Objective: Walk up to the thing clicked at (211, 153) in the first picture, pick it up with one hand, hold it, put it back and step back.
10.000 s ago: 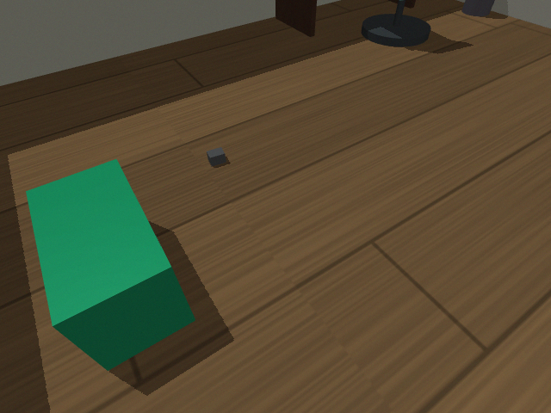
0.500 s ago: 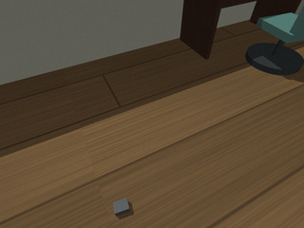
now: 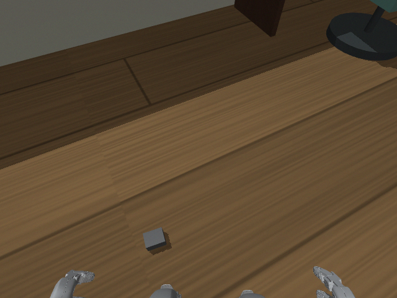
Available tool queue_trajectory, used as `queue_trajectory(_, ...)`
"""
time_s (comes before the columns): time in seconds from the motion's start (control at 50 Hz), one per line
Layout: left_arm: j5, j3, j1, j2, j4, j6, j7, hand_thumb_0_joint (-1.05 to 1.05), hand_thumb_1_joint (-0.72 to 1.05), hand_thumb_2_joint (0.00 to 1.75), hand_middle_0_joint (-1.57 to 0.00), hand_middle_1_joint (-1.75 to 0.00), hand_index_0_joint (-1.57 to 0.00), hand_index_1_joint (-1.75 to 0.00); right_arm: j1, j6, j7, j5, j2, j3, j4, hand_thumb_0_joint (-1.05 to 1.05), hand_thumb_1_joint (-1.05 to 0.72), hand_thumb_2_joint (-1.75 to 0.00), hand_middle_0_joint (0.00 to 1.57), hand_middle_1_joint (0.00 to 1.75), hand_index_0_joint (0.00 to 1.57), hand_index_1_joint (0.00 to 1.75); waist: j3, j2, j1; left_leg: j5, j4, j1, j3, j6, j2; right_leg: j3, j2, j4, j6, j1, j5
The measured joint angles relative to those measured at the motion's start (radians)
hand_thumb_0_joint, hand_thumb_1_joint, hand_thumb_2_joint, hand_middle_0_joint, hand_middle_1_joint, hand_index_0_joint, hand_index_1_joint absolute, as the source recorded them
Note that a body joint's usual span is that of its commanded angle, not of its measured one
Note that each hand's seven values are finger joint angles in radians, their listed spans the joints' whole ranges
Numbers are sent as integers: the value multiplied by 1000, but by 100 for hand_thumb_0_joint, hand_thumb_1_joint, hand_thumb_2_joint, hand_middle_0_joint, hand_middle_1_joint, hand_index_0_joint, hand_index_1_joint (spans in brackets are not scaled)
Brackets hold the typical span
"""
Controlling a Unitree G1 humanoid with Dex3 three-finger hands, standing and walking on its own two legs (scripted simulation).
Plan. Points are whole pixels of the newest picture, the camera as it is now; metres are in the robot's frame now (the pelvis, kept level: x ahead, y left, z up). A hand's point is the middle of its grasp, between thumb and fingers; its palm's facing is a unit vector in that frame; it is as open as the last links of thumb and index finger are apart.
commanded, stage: rise first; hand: left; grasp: from above
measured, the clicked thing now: (154, 239) +0.41 +0.22 -0.70
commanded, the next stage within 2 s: none
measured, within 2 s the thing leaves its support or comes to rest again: neither
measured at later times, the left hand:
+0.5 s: hand out of the picture +0.15 +0.28 -0.25, palm faces -0.30 -0.74 -0.60, open 13.6 cm
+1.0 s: hand (121, 261) +0.28 +0.29 -0.44, palm faces -0.36 -0.21 -0.91, open 12.7 cm
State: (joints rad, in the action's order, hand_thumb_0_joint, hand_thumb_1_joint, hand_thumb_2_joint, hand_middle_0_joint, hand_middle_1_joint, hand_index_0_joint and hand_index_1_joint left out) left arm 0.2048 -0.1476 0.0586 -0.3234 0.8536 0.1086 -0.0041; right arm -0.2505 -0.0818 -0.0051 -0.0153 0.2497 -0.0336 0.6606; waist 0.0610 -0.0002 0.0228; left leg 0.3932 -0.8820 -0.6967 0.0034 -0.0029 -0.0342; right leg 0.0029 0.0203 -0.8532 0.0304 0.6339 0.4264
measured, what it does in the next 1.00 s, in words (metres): lowers itself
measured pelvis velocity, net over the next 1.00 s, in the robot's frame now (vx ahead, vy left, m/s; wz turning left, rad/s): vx -0.09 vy -0.01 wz -0.07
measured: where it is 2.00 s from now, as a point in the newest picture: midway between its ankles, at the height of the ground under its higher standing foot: outside the picture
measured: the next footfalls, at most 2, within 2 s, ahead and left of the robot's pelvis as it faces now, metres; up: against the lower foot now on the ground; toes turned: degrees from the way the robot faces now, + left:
none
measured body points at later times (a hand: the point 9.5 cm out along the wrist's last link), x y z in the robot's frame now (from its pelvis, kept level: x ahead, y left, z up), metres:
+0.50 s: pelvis -0.01 +0.00 -0.10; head +0.12 +0.02 +0.32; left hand +0.16 +0.31 -0.22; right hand +0.19 -0.25 -0.20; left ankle +0.02 +0.12 -0.69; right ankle -0.01 -0.14 -0.69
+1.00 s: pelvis -0.09 -0.01 -0.30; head +0.11 +0.00 +0.10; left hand +0.29 +0.29 -0.39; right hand +0.04 -0.28 -0.44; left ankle +0.02 +0.12 -0.69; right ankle -0.01 -0.14 -0.69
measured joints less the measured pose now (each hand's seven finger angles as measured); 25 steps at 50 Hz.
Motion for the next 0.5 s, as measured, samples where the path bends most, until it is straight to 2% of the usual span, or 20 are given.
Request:
queue_trajectory(0.14, 65, -8, 92, 6, -186, 1, -16, -1, -45, 88, -25, -93, -23, -94, 40, -34, 13, 11, -6, -4, -43, 1, -97, -92, 21, 30, 20, 30, 18, -9, -11, 77, -179, -160, -13, -3, -3, 7, -2, -180, -1, 155, 82)
queue_trajectory(0.32, 113, 7, 160, 2, -324, 52, -28, -1, -48, 86, -26, -93, -24, -94, 73, -68, 17, 16, -19, 9, -84, 1, -97, -92, 21, 30, 20, 30, 54, -3, -10, 127, -306, -304, -31, -5, -6, 19, -7, -299, -3, 289, 133)
queue_trajectory(0.4, 160, 9, 139, -14, -317, 39, -39, -1, -48, 86, -26, -93, -24, -94, 86, -87, 11, 21, -12, 11, -94, 1, -97, -92, 21, 30, 20, 30, 76, -2, -10, 157, -393, -405, -36, -6, -4, 20, -4, -390, -4, 389, 168)
queue_trajectory(0.5, 244, 12, 71, -41, -282, -11, -67, -1, -46, 85, -25, -93, -24, -93, 118, -110, -4, 23, 4, 3, -92, 1, -96, -92, 21, 30, 20, 30, 102, -2, -8, 200, -542, -580, -39, -6, -1, 17, -2, -548, -3, 565, 221)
